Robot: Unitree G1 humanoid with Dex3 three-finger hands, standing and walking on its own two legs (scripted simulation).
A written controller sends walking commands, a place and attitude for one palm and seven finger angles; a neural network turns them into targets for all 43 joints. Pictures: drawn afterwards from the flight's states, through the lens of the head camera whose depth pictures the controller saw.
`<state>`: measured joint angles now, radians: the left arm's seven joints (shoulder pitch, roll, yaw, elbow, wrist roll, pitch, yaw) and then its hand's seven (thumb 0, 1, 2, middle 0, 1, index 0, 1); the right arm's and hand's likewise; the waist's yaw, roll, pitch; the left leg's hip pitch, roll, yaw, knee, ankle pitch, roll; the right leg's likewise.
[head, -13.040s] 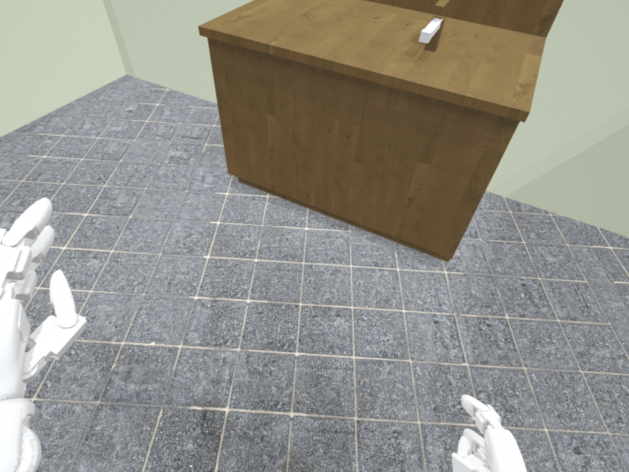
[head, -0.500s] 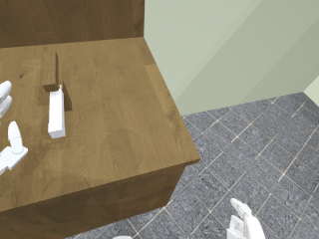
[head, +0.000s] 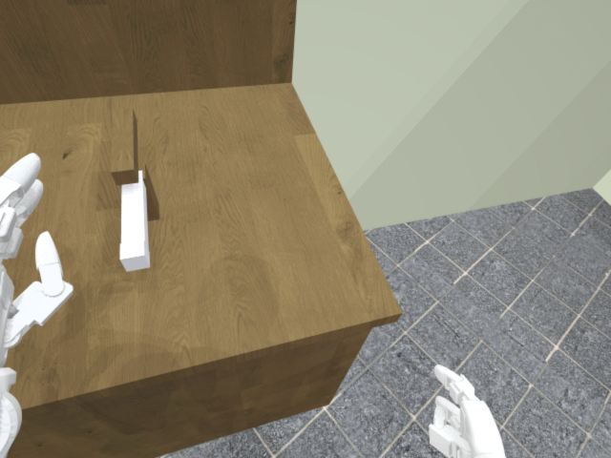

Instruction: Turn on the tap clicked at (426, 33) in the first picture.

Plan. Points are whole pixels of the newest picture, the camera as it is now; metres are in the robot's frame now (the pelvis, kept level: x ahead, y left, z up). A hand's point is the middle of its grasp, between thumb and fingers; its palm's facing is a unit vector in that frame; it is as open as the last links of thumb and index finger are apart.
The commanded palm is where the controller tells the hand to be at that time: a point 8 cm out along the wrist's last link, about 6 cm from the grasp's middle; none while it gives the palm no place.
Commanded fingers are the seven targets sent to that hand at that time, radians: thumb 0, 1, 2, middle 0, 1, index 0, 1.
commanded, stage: look again from close up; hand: left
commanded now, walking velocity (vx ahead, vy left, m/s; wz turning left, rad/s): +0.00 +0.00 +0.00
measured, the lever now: (135, 255) +0.32 +0.25 +0.07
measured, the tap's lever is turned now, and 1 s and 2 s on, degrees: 0 0 0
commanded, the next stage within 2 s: come to a stop and stand still in 0.24 s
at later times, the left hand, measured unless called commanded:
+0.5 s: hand (78, 294) +0.22 +0.24 +0.16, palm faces +0.38 -0.82 -0.43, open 7.4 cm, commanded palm +0.16 +0.26 +0.18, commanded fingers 0.00 0.90 0.90 -0.20 -0.30 -0.20 -0.30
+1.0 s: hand (70, 288) +0.22 +0.25 +0.16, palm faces +0.45 -0.84 -0.30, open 7.4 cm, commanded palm +0.15 +0.27 +0.18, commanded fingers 0.00 0.90 0.90 -0.20 -0.30 -0.20 -0.30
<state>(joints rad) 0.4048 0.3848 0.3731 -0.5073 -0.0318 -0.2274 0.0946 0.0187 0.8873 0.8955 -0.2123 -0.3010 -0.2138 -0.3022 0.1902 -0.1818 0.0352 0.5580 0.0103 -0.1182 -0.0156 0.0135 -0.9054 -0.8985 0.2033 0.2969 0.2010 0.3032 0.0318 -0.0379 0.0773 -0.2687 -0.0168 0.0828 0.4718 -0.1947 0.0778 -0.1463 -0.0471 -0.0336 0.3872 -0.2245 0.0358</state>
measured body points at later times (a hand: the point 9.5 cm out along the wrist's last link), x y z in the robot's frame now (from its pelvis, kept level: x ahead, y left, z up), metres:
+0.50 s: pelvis +0.00 -0.02 +0.00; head +0.01 +0.00 +0.45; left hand +0.19 +0.28 +0.19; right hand +0.17 -0.25 -0.07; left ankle +0.04 +0.06 -0.74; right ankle -0.01 -0.16 -0.74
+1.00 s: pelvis +0.00 -0.02 +0.00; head +0.03 +0.02 +0.45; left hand +0.19 +0.29 +0.18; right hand +0.18 -0.24 -0.07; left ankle +0.04 +0.06 -0.74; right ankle -0.01 -0.16 -0.74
